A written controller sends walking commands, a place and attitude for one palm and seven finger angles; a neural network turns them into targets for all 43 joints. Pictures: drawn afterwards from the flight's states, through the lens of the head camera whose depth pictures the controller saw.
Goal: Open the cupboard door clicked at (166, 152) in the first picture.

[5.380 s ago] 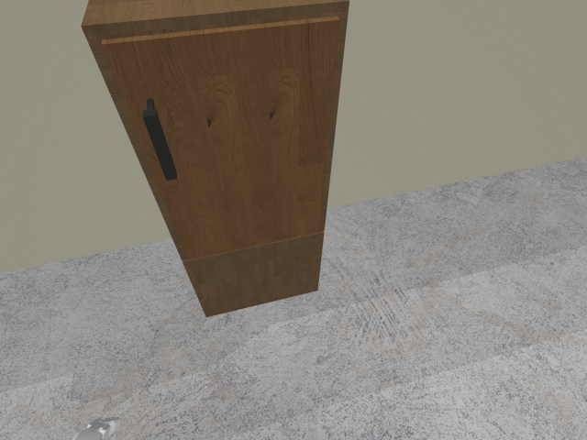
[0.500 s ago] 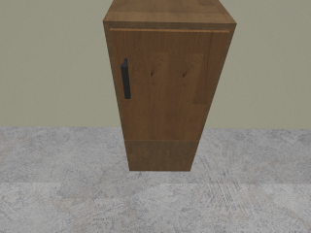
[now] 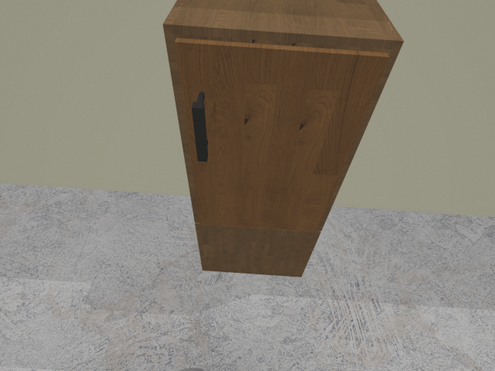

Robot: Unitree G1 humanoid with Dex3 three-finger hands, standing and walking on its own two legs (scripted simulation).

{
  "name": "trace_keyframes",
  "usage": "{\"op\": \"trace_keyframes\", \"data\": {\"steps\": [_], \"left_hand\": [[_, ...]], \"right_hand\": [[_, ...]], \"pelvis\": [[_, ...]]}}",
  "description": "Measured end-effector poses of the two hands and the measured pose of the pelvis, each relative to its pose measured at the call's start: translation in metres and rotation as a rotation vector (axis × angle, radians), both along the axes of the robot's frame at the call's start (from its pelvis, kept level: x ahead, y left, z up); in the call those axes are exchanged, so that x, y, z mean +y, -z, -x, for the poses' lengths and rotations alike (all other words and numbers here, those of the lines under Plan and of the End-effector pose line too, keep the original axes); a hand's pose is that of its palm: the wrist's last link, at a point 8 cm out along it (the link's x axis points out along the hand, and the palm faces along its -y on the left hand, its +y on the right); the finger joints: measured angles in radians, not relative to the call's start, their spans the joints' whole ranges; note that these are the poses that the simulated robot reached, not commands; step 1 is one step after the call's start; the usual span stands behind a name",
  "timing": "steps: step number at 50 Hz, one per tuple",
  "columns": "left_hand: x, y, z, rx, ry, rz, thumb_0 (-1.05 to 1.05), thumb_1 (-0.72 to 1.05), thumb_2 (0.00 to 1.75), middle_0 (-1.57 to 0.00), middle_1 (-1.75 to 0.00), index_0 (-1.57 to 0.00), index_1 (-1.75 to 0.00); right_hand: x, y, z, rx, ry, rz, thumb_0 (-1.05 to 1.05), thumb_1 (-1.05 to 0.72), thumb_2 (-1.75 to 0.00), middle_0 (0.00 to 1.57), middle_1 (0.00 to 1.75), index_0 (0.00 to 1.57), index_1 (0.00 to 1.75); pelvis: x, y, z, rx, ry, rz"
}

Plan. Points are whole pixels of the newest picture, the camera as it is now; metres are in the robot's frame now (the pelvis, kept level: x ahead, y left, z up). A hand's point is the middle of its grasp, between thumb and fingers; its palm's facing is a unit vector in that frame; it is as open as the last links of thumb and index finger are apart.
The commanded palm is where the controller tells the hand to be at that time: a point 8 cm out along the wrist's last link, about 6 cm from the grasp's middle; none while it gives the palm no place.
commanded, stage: shuffle to correct the standing spot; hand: left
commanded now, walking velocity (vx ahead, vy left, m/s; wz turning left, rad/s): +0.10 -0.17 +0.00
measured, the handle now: (202, 127) +0.57 +0.15 +0.06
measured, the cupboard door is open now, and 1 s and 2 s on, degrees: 0 0 0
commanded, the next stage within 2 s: come to a stop and stand still in 0.26 s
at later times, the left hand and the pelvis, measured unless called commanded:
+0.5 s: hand out of the picture +0.13 +0.12 -0.17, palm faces -0.02 -0.97 -0.26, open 7.3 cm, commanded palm none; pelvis +0.06 -0.08 -0.01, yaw -1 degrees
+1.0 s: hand out of the picture +0.03 +0.13 -0.18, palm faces +0.11 -0.97 -0.22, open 7.3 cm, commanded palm none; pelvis +0.02 -0.07 +0.00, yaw +1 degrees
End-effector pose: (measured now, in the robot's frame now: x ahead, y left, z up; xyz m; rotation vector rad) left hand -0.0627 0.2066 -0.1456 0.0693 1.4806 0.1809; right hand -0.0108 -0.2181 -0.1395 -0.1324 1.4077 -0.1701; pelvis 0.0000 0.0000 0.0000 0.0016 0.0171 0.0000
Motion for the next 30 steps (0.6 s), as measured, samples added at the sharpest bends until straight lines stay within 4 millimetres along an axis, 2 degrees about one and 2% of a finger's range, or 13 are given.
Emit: {"op": "trace_keyframes", "data": {"steps": [3,5,8,14,17,20,25,30], "left_hand": [[-0.004,0.006,0.000,0.052,0.001,0.033,0.00,0.91,0.90,-0.20,-0.30,-0.20,-0.30],[-0.005,0.016,-0.005,0.081,0.013,0.056,0.00,0.91,0.90,-0.20,-0.30,-0.20,-0.30],[-0.003,0.021,-0.027,0.092,0.064,0.064,0.01,0.91,0.90,-0.20,-0.30,-0.20,-0.30],[-0.003,0.005,-0.109,-0.077,0.092,0.025,0.01,0.91,0.90,-0.20,-0.30,-0.20,-0.30],[-0.003,-0.004,-0.140,-0.133,0.103,-0.023,0.02,0.94,0.90,-0.20,-0.30,-0.20,-0.30],[-0.012,-0.010,-0.165,-0.170,0.121,-0.056,0.02,0.94,0.90,-0.20,-0.30,-0.20,-0.30],[-0.043,-0.011,-0.192,-0.237,0.151,-0.111,0.01,0.93,0.90,-0.20,-0.30,-0.20,-0.30],[-0.073,-0.021,-0.194,-0.264,0.128,-0.110,0.00,0.93,0.90,-0.20,-0.30,-0.20,-0.30]], "right_hand": [[-0.006,-0.003,-0.041,-0.087,-0.012,0.039,0.02,-0.94,-0.90,0.20,0.30,0.20,0.30],[-0.009,0.002,-0.062,-0.158,-0.010,0.066,0.01,-0.94,-0.90,0.20,0.30,0.20,0.30],[-0.011,-0.002,-0.075,-0.201,0.018,0.076,0.01,-0.94,-0.90,0.20,0.30,0.20,0.30],[-0.021,-0.012,-0.065,-0.122,0.019,0.061,0.00,-0.94,-0.90,0.20,0.30,0.20,0.30],[-0.031,-0.011,-0.055,-0.065,0.021,0.036,0.00,-0.94,-0.90,0.20,0.30,0.20,0.30],[-0.046,-0.005,-0.047,-0.020,0.039,0.011,0.00,-0.93,-0.90,0.20,0.30,0.20,0.30],[-0.084,0.020,-0.043,0.030,0.066,-0.025,0.00,-0.92,-0.90,0.20,0.30,0.20,0.30],[-0.108,0.019,-0.059,0.023,0.053,-0.027,0.01,-0.92,-0.90,0.20,0.30,0.20,0.30]], "pelvis": [[0.003,0.003,-0.013,-0.005,0.007,0.004],[0.006,0.013,-0.022,-0.007,0.024,0.017],[0.003,0.013,-0.030,-0.017,0.055,-0.003],[-0.013,-0.003,-0.042,-0.005,0.040,0.007],[-0.027,-0.006,-0.047,0.000,0.027,0.012],[-0.046,-0.005,-0.051,0.005,0.020,0.007],[-0.080,0.009,-0.061,-0.004,0.018,-0.018],[-0.095,0.003,-0.063,-0.014,0.004,-0.030]]}}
